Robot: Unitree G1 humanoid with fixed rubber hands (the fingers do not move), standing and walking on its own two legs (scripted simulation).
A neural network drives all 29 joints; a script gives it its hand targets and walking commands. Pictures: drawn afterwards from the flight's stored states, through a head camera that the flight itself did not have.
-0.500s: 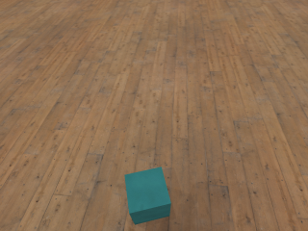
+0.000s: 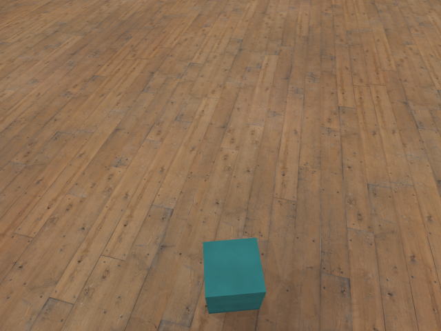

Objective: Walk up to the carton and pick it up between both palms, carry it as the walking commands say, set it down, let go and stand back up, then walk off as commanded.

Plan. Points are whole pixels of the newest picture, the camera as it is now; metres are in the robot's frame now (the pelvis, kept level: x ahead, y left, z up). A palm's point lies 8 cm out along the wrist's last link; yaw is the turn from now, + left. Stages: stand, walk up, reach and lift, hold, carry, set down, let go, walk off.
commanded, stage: walk up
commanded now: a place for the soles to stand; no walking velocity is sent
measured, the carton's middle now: (232, 276) +0.42 +0.00 -0.63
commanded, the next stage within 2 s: reach and lift in 0.86 s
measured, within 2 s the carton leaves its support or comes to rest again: neither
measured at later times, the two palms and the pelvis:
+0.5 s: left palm out of the picture +0.09 +0.26 -0.11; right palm out of the picture +0.09 -0.24 -0.11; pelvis +0.03 +0.01 +0.01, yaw +1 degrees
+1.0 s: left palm (96, 328) +0.16 +0.27 -0.11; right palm (374, 319) +0.18 -0.25 -0.09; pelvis +0.01 +0.00 +0.00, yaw +0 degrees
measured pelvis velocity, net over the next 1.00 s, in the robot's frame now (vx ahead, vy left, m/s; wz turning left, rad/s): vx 0.01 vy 0.00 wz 0.01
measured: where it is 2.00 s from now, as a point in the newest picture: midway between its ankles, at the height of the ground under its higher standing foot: outside the picture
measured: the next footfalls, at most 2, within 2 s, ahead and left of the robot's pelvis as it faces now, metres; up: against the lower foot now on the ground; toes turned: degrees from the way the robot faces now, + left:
left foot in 0.02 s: +0.09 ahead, +0.13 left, +0.00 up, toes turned -3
right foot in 0.22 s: +0.07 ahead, -0.11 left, +0.00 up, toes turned +0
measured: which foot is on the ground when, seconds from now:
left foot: up 0.00-0.00, down 0.02-1.00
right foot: down 0.00-0.02, up 0.04-0.20, down 0.22-1.00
